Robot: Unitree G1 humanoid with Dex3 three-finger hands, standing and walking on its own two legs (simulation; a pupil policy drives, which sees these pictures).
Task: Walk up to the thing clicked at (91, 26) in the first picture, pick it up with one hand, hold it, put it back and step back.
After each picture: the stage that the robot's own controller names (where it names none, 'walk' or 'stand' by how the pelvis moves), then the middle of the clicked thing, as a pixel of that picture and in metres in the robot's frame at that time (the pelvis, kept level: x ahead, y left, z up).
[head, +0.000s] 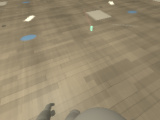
stand; (91, 28) +2.37 +0.13 -0.72
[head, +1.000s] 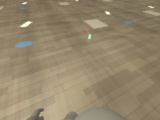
walk; (89, 36) +2.23 +0.11 -0.71
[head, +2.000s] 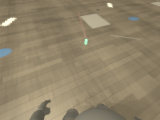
walk; (86, 41) +1.59 +0.13 -0.72
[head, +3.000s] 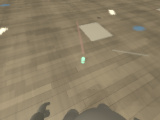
walk; (83, 60) +1.06 +0.15 -0.72
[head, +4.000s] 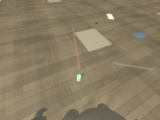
walk; (78, 77) +0.67 +0.16 -0.72
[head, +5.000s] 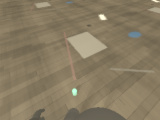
walk; (74, 92) +0.44 +0.20 -0.71
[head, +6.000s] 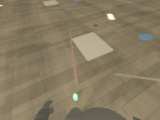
stand; (75, 97) +0.34 +0.21 -0.71
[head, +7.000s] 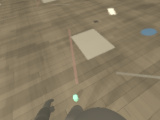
stand; (75, 98) +0.30 +0.22 -0.71
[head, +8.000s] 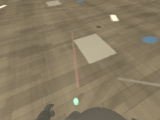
stand; (76, 101) +0.29 +0.19 -0.72
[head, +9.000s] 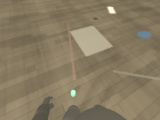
stand; (73, 93) +0.33 +0.17 -0.71
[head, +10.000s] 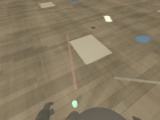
stand; (74, 104) +0.27 +0.19 -0.72
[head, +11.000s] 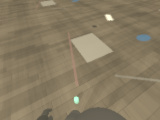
stand; (76, 100) +0.31 +0.18 -0.73
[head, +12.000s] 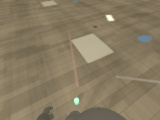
stand; (76, 101) +0.30 +0.17 -0.73
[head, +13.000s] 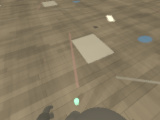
stand; (76, 101) +0.30 +0.17 -0.73
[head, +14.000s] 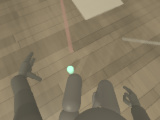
go down; (70, 69) +0.37 +0.21 -0.42
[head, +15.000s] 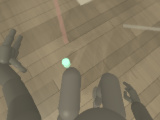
go down; (66, 63) +0.38 +0.24 -0.31
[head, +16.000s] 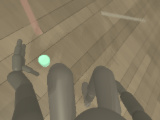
close in; (44, 61) +0.35 +0.27 -0.23
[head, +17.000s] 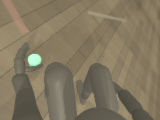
close; (34, 61) +0.35 +0.28 -0.21
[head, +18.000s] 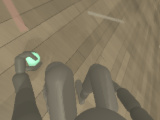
lift; (33, 60) +0.35 +0.29 -0.21
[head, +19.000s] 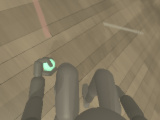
lift; (49, 66) +0.29 +0.27 -0.17
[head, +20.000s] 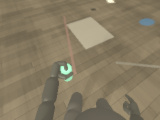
lift; (66, 72) +0.31 +0.18 +0.02
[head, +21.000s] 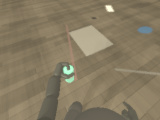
hold; (69, 74) +0.32 +0.18 +0.00
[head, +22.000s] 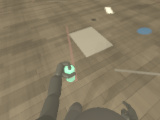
hold; (70, 73) +0.32 +0.17 +0.00
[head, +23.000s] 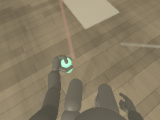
crouch; (67, 65) +0.36 +0.20 -0.08
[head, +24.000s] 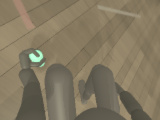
lower; (37, 59) +0.35 +0.28 -0.22
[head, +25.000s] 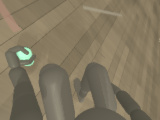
lower; (26, 57) +0.38 +0.30 -0.21
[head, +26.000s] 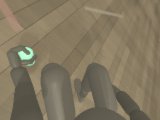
lower; (27, 57) +0.37 +0.31 -0.22
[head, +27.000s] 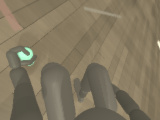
lower; (27, 57) +0.37 +0.31 -0.22
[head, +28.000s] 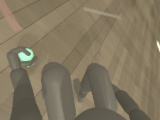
loosen; (27, 58) +0.36 +0.31 -0.22
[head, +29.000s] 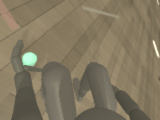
withdraw; (29, 60) +0.35 +0.28 -0.22
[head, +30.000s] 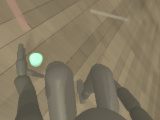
withdraw; (36, 60) +0.35 +0.28 -0.22
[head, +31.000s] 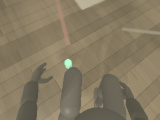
walk; (68, 64) +0.38 +0.24 -0.32
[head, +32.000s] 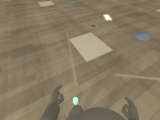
stand; (75, 100) +0.32 +0.17 -0.66
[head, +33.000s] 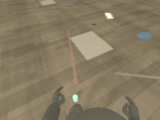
stand; (75, 98) +0.33 +0.18 -0.66
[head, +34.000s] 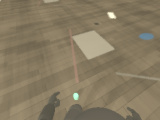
stand; (76, 96) +0.34 +0.18 -0.69
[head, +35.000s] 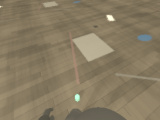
walk; (77, 97) +0.35 +0.17 -0.72
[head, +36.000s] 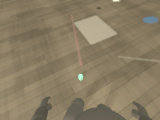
walk; (80, 77) +0.52 +0.17 -0.70
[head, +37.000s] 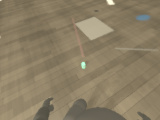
walk; (83, 65) +0.81 +0.21 -0.71
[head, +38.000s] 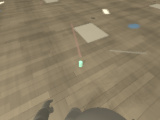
stand; (80, 63) +0.96 +0.22 -0.71
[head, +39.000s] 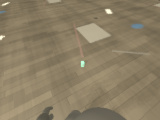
stand; (82, 64) +0.96 +0.20 -0.73
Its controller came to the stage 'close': yes
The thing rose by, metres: 0.71
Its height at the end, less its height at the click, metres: +0.00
